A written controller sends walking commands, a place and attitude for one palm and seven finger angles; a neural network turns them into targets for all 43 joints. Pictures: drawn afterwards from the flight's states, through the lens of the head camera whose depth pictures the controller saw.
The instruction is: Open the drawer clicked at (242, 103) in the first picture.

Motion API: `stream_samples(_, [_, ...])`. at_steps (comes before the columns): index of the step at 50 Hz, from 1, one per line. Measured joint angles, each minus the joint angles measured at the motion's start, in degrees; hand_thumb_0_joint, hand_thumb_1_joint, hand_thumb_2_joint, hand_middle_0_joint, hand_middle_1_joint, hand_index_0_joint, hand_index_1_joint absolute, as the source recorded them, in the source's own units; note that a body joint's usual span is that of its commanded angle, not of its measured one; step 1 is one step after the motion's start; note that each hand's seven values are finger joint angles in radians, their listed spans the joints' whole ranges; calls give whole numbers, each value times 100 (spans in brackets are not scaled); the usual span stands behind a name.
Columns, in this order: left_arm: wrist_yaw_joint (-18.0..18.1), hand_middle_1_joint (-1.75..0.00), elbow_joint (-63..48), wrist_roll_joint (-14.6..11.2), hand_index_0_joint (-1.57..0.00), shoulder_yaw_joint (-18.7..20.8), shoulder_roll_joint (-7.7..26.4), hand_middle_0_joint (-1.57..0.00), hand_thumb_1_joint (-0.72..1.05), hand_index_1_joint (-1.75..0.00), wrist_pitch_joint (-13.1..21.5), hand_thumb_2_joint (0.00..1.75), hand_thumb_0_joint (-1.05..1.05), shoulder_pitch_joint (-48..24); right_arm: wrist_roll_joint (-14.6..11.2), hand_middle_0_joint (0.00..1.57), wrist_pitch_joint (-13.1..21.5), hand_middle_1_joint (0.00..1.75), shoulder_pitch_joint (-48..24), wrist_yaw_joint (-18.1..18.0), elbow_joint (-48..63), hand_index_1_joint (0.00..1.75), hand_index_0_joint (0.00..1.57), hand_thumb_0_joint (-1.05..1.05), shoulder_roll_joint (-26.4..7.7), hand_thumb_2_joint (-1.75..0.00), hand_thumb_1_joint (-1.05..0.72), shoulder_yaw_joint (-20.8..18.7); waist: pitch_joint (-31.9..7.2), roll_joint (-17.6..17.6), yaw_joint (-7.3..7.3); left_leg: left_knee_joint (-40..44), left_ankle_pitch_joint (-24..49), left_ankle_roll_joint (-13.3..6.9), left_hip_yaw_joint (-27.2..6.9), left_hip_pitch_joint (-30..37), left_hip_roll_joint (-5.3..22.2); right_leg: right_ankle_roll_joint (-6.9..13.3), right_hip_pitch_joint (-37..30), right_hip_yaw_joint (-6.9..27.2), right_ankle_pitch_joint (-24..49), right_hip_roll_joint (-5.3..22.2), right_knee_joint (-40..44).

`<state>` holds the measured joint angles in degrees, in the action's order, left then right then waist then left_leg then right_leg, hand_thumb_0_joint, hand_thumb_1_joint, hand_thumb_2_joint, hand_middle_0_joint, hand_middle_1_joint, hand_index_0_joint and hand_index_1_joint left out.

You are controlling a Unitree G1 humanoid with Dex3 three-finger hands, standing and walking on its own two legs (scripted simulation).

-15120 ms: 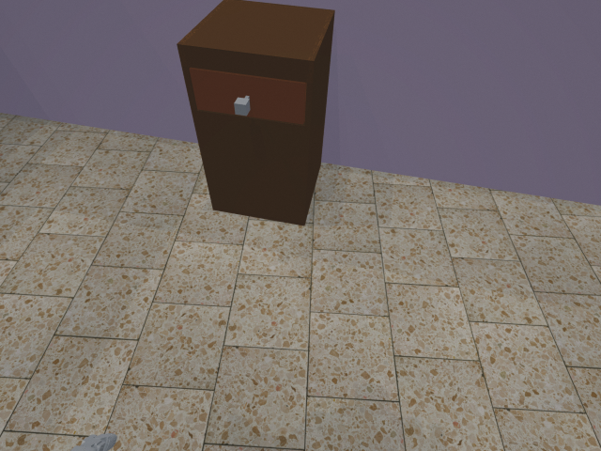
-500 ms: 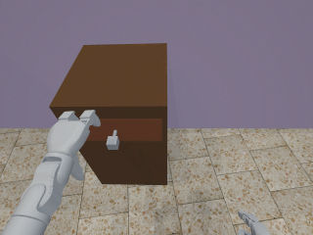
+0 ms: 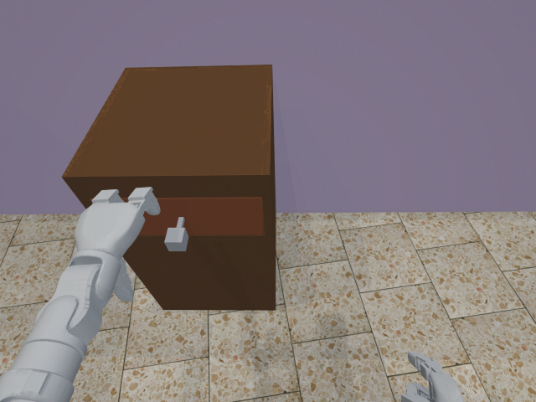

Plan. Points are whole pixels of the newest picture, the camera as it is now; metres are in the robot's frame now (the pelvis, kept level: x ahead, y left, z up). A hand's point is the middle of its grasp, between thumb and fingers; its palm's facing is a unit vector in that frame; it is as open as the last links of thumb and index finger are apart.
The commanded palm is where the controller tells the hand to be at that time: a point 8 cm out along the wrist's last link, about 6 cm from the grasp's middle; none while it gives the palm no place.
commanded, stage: move the hooked fingers above the handle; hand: left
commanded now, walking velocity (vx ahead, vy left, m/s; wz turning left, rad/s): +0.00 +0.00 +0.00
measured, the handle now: (178, 232) +0.48 +0.27 -0.16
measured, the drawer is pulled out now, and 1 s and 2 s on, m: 0.00 0.00 0.00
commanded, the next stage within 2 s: lower the fingers behind the handle in 1.82 s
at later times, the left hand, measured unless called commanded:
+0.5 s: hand (141, 236) +0.38 +0.28 -0.02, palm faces -0.06 -0.04 -1.00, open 13.8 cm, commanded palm +0.37 +0.28 +0.03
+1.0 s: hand (155, 235) +0.42 +0.28 -0.08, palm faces -0.06 -0.04 -1.00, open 13.8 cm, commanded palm +0.41 +0.27 -0.02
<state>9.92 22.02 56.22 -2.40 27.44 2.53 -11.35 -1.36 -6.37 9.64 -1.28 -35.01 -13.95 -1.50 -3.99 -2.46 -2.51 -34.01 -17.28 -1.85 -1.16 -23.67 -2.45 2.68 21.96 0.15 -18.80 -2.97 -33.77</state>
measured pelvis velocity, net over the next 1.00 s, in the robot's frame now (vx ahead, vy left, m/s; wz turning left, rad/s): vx -0.01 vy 0.03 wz -0.04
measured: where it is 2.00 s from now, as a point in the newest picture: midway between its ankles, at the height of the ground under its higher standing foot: outside the picture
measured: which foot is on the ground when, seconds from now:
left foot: down 0.00-1.00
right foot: down 0.00-1.00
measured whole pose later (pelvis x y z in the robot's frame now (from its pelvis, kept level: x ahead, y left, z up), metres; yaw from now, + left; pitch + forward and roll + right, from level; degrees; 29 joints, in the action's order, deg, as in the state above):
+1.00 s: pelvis -0.01 +0.03 -0.05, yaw -2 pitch +22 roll -3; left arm 26.4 58.3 64.9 2.8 28.2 6.8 -34.2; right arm 2.1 -9.1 17.6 0.7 -38.8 -13.9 -3.0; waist -10.9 -2.1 4.9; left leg -56.9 -25.7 -4.0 0.3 -53.6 -1.6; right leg 0.5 50.6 0.3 -25.2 -4.0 -53.3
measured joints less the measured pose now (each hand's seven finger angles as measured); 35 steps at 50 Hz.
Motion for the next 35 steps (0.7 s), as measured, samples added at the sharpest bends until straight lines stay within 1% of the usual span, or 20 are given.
stream_samples(7, [173,-120,599,41,-32,218,74,-32,-48,-120,165,30,0,-242,14,20,-52,30,223,-25,-90,30,20,1,-69,-90,-90,-118,-149,17,145,-294,-154,21,40,-406,57,23,411,27,-114,-61,-265])
stream_samples(11, [278,-120,889,108,-32,316,109,-32,-48,-120,279,30,0,-333,30,20,-85,30,366,-26,-119,30,20,1,-104,-90,-90,-178,-208,27,234,-438,-228,21,67,-607,77,24,615,47,-168,-83,-395])
stream_samples(16, [524,-120,1185,201,-32,425,107,-32,-48,-120,430,30,0,-432,61,20,-115,30,504,-10,-174,30,20,1,-125,-90,-90,-236,-279,38,322,-628,-314,6,97,-872,90,11,878,67,-233,-97,-564])
stream_samples(25, [956,-120,1973,425,-32,520,112,-32,-48,-120,504,30,0,-879,118,20,-158,30,618,30,-253,30,20,1,-87,-90,-90,-245,-419,42,435,-1038,-466,-42,118,-1401,90,-36,1379,65,-353,-101,-911])
stream_samples(30, [1090,-120,2459,517,-32,489,99,-32,-48,-120,521,30,0,-1210,144,20,-174,30,645,54,-274,30,20,1,-49,-90,-90,-217,-493,40,486,-1264,-541,-81,123,-1682,80,-74,1637,56,-412,-93,-1095])
stream_samples(35, [1214,-120,2844,667,-32,537,125,-32,-48,-120,616,30,0,-1518,191,20,-189,30,679,72,-254,30,20,1,-8,-90,-90,-186,-569,64,553,-1527,-621,-118,133,-2029,78,-111,1964,49,-473,-93,-1316])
